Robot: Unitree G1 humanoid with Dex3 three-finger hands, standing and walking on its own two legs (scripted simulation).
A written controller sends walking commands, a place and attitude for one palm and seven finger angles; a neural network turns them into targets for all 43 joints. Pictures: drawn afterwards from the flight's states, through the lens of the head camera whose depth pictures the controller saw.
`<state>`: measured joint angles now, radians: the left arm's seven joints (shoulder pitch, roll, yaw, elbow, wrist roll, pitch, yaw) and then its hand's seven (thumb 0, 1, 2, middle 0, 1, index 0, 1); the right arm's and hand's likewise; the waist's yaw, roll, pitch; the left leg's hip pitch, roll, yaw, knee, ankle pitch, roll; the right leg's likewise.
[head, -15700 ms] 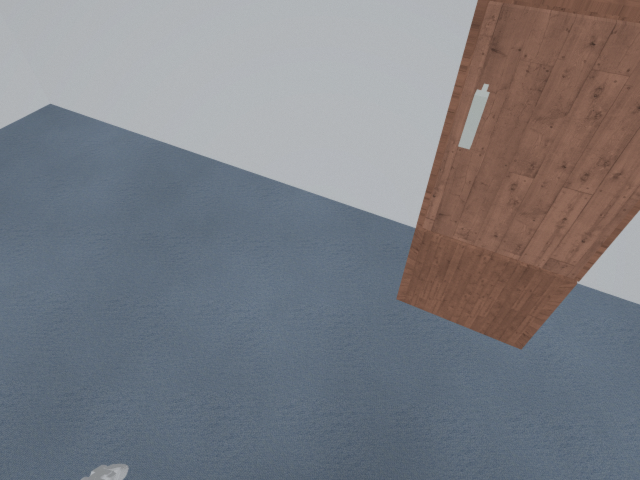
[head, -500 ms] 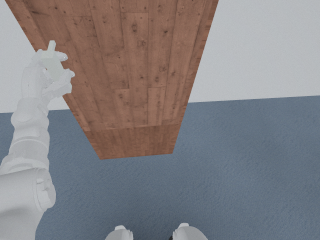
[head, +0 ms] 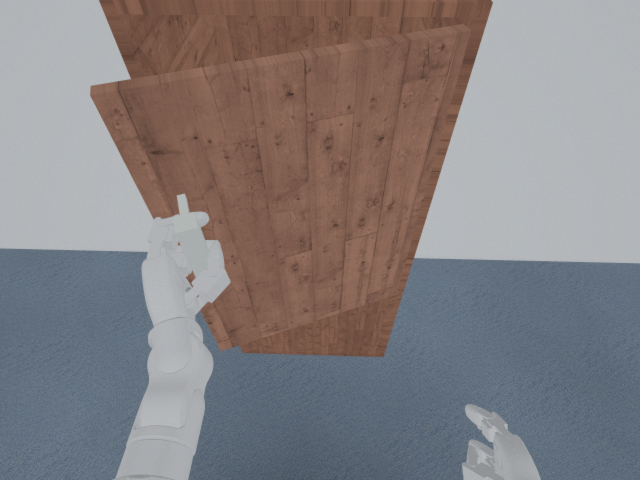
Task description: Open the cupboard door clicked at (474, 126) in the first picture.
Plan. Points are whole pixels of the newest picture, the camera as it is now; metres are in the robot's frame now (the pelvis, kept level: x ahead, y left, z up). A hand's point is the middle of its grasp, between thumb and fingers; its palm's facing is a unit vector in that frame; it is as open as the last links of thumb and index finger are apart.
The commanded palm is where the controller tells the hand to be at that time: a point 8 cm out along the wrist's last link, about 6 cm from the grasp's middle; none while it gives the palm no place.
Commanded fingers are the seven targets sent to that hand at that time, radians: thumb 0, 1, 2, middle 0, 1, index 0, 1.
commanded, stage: pull the door open along its arc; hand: left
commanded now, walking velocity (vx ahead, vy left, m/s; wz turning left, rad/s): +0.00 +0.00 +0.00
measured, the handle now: (195, 241) +0.39 +0.19 +0.08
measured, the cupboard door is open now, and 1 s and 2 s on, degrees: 21 41 43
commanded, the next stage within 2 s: open thumb and fingers to let go in 0.40 s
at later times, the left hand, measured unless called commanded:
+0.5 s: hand (276, 347) +0.25 +0.06 +0.08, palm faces +0.40 -0.92 -0.01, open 6.5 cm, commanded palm +0.21 +0.11 +0.08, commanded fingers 0.00 0.83 0.87 -0.40 -1.34 -0.40 -1.34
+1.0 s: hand (269, 345) +0.25 +0.07 +0.08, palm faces +0.39 -0.92 +0.02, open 12.1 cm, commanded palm +0.21 +0.12 +0.08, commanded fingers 0.00 -0.50 0.30 -0.27 -1.00 -0.27 -1.00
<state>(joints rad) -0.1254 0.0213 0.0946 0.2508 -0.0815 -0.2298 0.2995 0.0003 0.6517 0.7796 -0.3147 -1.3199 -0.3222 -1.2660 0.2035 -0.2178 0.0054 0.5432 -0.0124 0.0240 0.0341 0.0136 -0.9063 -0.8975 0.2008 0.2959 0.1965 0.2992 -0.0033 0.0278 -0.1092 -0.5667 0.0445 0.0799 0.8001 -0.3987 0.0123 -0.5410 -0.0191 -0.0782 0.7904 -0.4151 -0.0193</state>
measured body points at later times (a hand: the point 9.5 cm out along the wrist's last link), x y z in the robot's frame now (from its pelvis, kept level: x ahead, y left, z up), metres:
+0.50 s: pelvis +0.00 -0.04 +0.00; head +0.01 -0.06 +0.45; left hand +0.22 +0.11 +0.09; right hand +0.18 -0.25 -0.10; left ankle +0.00 +0.11 -0.71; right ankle -0.01 -0.11 -0.71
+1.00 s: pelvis -0.01 -0.03 +0.00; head +0.00 -0.05 +0.45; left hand +0.22 +0.12 +0.08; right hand +0.18 -0.24 -0.09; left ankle +0.00 +0.11 -0.71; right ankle -0.01 -0.11 -0.71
